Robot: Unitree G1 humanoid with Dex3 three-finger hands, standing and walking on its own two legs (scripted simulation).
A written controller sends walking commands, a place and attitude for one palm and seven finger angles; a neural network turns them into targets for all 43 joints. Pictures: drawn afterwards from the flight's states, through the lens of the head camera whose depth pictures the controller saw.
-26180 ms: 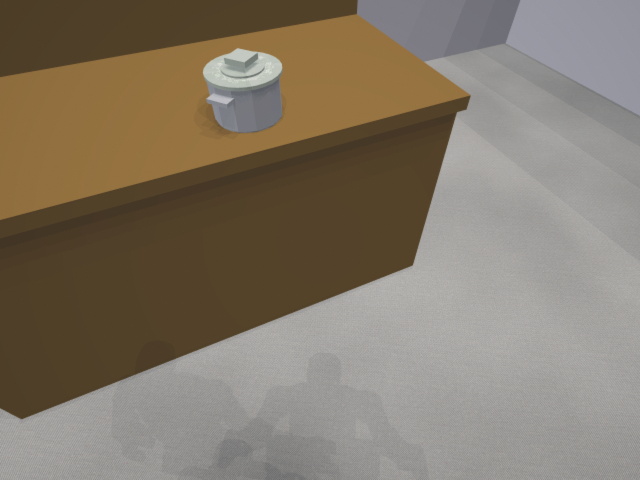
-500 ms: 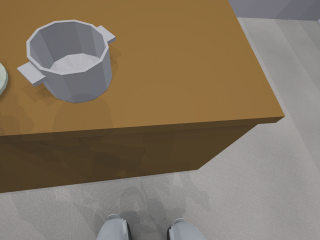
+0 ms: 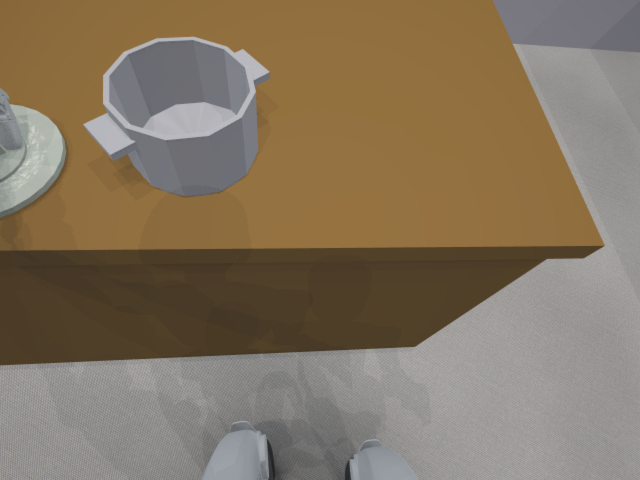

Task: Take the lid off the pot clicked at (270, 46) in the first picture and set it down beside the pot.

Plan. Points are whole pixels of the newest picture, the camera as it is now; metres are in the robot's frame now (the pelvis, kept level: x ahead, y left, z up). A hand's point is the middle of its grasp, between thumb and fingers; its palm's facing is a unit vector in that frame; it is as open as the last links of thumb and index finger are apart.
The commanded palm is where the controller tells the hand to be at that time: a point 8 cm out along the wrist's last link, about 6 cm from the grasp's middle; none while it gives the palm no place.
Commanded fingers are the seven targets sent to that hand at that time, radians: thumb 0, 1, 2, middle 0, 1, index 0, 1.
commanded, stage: open the fingers wide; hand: left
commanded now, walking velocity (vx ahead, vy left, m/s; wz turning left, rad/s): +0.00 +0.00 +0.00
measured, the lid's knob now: out of the picture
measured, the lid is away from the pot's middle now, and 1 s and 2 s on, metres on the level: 0.24 0.24 0.24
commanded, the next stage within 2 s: raise the empty hand in 0.92 s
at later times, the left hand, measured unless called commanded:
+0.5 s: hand out of the picture +0.45 +0.37 +0.09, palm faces -0.43 -0.13 -0.89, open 8.3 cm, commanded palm +0.49 +0.36 +0.14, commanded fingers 0.00 0.05 0.71 -0.40 -0.88 -0.42 -0.89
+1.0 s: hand out of the picture +0.45 +0.37 +0.09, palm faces -0.44 -0.13 -0.89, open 10.9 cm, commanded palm +0.49 +0.36 +0.14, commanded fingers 0.00 -0.03 0.68 -0.36 -0.84 -0.36 -0.84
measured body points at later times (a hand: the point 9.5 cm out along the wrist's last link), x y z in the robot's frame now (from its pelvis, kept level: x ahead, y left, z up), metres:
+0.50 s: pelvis -0.01 -0.01 +0.00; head +0.10 +0.04 +0.44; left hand +0.46 +0.37 +0.14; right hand -0.01 -0.29 -0.10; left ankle +0.05 +0.07 -0.69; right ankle -0.01 -0.18 -0.68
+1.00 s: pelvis -0.01 +0.00 +0.00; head +0.11 +0.04 +0.43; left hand +0.47 +0.37 +0.14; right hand +0.00 -0.29 -0.10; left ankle +0.05 +0.07 -0.69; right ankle -0.01 -0.18 -0.68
